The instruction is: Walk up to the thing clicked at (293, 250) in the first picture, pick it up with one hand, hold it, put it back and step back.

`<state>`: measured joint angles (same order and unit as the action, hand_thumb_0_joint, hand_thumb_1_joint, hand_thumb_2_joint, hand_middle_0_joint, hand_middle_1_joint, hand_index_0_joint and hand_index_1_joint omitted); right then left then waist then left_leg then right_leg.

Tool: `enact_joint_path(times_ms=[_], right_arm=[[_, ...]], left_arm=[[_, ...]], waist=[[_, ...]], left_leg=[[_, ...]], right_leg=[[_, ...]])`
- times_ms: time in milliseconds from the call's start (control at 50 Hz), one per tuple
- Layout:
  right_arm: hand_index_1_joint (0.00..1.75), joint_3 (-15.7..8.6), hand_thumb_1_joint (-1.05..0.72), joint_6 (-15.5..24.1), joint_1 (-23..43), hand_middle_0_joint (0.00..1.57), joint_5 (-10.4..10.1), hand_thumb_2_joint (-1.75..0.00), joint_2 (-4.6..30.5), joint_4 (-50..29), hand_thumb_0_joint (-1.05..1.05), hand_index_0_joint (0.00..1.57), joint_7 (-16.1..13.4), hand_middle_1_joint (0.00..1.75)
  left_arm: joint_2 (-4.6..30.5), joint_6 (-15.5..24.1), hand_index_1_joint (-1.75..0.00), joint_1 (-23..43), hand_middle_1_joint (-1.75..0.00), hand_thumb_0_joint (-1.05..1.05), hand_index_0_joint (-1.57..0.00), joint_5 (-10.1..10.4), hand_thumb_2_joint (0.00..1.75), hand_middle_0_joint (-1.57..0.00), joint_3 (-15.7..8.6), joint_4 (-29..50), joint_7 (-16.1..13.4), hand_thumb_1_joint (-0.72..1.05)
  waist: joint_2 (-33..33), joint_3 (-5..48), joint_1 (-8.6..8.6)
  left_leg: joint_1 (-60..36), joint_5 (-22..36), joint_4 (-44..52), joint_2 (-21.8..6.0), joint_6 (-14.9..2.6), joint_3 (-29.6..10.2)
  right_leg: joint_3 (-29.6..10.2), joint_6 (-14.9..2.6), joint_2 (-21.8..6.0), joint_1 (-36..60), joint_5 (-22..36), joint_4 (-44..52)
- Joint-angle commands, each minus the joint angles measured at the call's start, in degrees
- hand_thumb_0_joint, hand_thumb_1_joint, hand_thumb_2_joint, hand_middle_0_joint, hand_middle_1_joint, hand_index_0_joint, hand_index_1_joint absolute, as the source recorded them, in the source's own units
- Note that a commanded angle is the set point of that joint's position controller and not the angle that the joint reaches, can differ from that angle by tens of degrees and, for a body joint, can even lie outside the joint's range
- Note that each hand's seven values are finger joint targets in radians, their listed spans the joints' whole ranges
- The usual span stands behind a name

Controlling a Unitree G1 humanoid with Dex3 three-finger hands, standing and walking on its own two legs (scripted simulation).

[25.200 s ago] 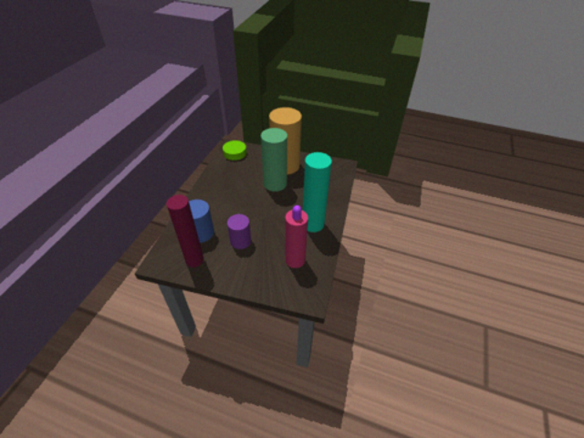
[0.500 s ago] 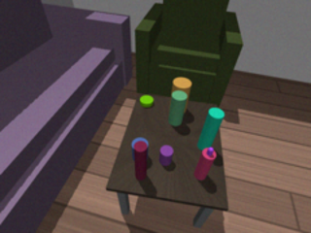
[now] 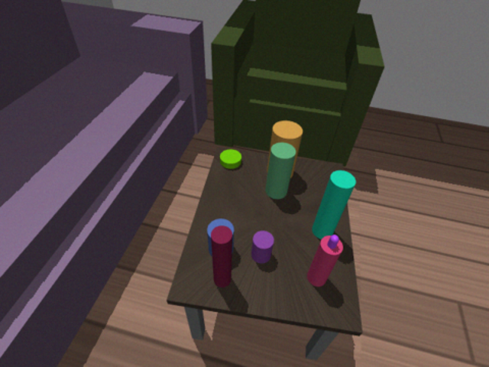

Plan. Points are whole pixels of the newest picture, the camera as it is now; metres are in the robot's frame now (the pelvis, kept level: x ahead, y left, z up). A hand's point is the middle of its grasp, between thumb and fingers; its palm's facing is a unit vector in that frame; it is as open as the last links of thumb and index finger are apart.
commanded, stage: stand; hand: right
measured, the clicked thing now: (325, 259) +0.47 -0.23 -0.26
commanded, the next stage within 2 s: step back in 0.60 s
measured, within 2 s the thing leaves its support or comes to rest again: neither
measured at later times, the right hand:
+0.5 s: hand out of the picture +0.07 -0.26 -0.15, palm faces +0.00 +0.94 -0.35, open 7.4 cm
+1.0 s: hand out of the picture +0.05 -0.31 -0.18, palm faces +0.00 +0.94 -0.34, open 7.4 cm
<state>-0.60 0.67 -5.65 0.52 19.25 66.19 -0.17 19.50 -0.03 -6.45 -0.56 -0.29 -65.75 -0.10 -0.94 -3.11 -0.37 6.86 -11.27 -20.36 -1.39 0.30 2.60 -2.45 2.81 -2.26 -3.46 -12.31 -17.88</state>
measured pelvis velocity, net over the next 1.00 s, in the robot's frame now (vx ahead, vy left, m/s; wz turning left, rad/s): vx -0.08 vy -0.04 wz -0.01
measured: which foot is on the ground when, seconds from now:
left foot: down 0.00-0.86, up 0.88-1.00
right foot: down 0.00-1.00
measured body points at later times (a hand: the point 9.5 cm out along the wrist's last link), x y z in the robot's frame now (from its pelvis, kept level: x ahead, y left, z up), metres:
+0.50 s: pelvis +0.00 +0.00 +0.00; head +0.00 +0.00 +0.45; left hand +0.07 +0.30 -0.14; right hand +0.07 -0.31 -0.13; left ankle +0.00 +0.12 -0.75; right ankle -0.03 -0.15 -0.75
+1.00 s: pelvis -0.08 -0.04 -0.02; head -0.01 -0.07 +0.42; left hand -0.01 +0.27 -0.13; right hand +0.05 -0.36 -0.16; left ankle -0.09 +0.10 -0.67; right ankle -0.06 -0.14 -0.75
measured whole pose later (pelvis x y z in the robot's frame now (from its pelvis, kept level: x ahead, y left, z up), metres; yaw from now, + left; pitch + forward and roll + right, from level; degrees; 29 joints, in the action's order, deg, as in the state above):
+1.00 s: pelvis -0.08 -0.04 -0.02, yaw +0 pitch -1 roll +1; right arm -3.6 -3.9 -3.0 -1.1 23.3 53.4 -0.9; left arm 19.4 -2.4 -8.9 -1.8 -3.2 -53.5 -0.2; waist 3.2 -10.4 1.2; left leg 27.4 -28.8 -65.3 6.2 -0.9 -8.3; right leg -0.2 -2.6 1.1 -16.6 -17.1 -35.0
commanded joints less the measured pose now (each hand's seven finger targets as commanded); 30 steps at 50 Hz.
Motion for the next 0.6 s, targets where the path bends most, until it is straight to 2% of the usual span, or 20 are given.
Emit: enact_joint_path(times_ms=[0,60,140,220,260,300,320,400,480,540,560,580], right_arm=[[0.30,-2.0,-0.90,1.2,1.5,0.20,0.2,-0.90,12.7,-3.2,0.00,0.20,-1.0,0.30],[0.30,-2.0,-0.90,1.4,1.5,0.20,0.0,-0.90,12.7,-3.4,0.00,0.20,-1.0,0.30],[0.30,-2.0,-0.90,1.3,1.1,0.20,0.2,-0.90,12.7,-3.3,0.00,0.20,-1.1,0.30],[0.30,-2.2,-0.90,1.2,2.0,0.20,0.2,-0.90,12.9,-3.5,0.00,0.20,-1.0,0.30],[0.30,-2.1,-0.90,1.2,1.8,0.20,0.1,-0.90,12.7,-3.4,0.00,0.20,-0.9,0.30],[0.30,-2.2,-0.90,1.2,1.9,0.20,0.0,-0.90,12.8,-3.5,0.00,0.20,-0.8,0.30],[0.30,-2.0,-0.90,1.1,1.4,0.20,0.0,-0.90,12.4,-3.4,0.00,0.20,-0.7,0.30],[0.30,-2.2,-0.90,1.1,1.5,0.20,0.1,-0.90,12.7,-3.5,0.00,0.20,-0.7,0.30],[0.30,-2.3,-0.90,0.9,2.0,0.20,0.1,-0.90,12.8,-3.5,0.00,0.20,-0.5,0.30],[0.30,-2.4,-0.90,0.9,1.4,0.20,0.2,-0.90,12.8,-3.6,0.00,0.20,-0.5,0.30],[0.30,-2.3,-0.90,1.0,1.8,0.20,0.2,-0.90,12.5,-3.7,0.00,0.20,-0.4,0.30],[0.30,-3.7,-0.90,-0.1,3.4,0.20,-0.2,-0.90,15.9,-5.2,0.00,0.20,-0.2,0.30]], left_arm=[[11.6,1.2,-0.30,0.9,-0.30,0.00,-0.20,-0.2,0.90,-0.20,-2.0,3.2,-0.8,0.90],[11.7,1.4,-0.30,1.1,-0.30,0.00,-0.20,-0.2,0.90,-0.20,-2.0,3.3,-0.9,0.90],[11.7,1.3,-0.30,1.8,-0.30,0.00,-0.20,-0.2,0.90,-0.20,-2.1,3.6,-0.9,0.90],[11.8,1.1,-0.30,1.4,-0.30,0.00,-0.20,-0.1,0.90,-0.20,-2.0,3.6,-0.8,0.90],[11.7,1.3,-0.30,1.3,-0.30,0.00,-0.20,-0.2,0.90,-0.20,-1.9,3.7,-0.8,0.90],[11.9,1.5,-0.30,1.1,-0.30,0.00,-0.20,-0.2,0.90,-0.20,-2.0,3.8,-0.9,0.90],[11.9,1.5,-0.30,1.3,-0.30,0.00,-0.20,-0.1,0.90,-0.20,-2.0,3.8,-0.9,0.90],[12.0,1.5,-0.30,1.4,-0.30,0.00,-0.20,-0.1,0.90,-0.20,-2.2,4.1,-0.8,0.90],[12.1,1.3,-0.30,1.1,-0.30,0.00,-0.20,-0.1,0.90,-0.20,-2.2,3.9,-0.8,0.90],[12.1,1.3,-0.30,1.1,-0.30,0.00,-0.20,-0.2,0.90,-0.20,-2.3,4.1,-0.7,0.90],[12.2,1.5,-0.30,0.9,-0.30,0.00,-0.20,-0.1,0.90,-0.20,-2.2,4.1,-0.7,0.90],[15.8,0.7,-0.30,1.5,-0.30,0.00,-0.20,0.8,0.90,-0.20,-4.2,6.3,-0.8,0.90]], waist=[[1.1,4.4,0.28],[0.5,5.8,0.24],[0.7,5.4,0.00],[0.8,4.1,0.19],[0.2,4.3,0.11],[0.3,4.7,0.02],[0.5,3.9,-0.15],[0.6,3.9,-0.11],[0.3,2.4,-0.12],[0.8,2.6,-0.18],[0.4,3.2,-0.07],[0.9,-2.4,-0.02]], left_leg=[[-3.3,12.7,3.0,-6.5,-1.42,-4.9],[-4.5,17.8,2.1,-6.7,-1.46,-4.9],[-4.0,17.0,2.4,-6.7,-1.30,-4.7],[-4.4,13.5,2.8,-6.6,-1.19,-4.9],[-4.3,15.4,2.4,-6.6,-1.14,-4.9],[-4.6,14.7,2.2,-6.5,-1.33,-4.7],[-3.0,12.6,2.9,-6.1,-1.13,-4.7],[-3.5,12.6,2.8,-6.3,-1.33,-4.6],[-2.8,7.3,4.0,-6.2,-1.16,-5.3],[-1.6,6.0,4.2,-6.1,-1.36,-5.4],[-2.4,8.2,3.9,-6.3,-1.36,-5.5],[0.8,18.7,-1.3,-5.8,-3.39,-6.9]], right_leg=[[-2.3,-3.11,-5.0,-2.0,12.0,1.9],[-2.1,-2.92,-5.3,-0.9,15.7,1.3],[-1.9,-3.05,-5.4,-0.8,14.8,1.4],[-2.0,-3.29,-5.1,-2.9,11.4,2.1],[-1.9,-3.24,-5.2,-2.3,13.4,2.1],[-2.2,-3.29,-5.4,-1.8,14.1,2.4],[-2.1,-3.02,-5.3,-1.8,12.5,2.7],[-2.4,-3.34,-5.5,-1.9,12.9,2.8],[-2.0,-3.30,-4.7,-3.9,7.1,3.4],[-2.3,-3.57,-5.0,-2.8,7.3,3.3],[-2.3,-3.51,-5.1,-2.9,8.1,3.1],[-2.4,-3.56,-3.1,-8.8,18.0,-3.3]])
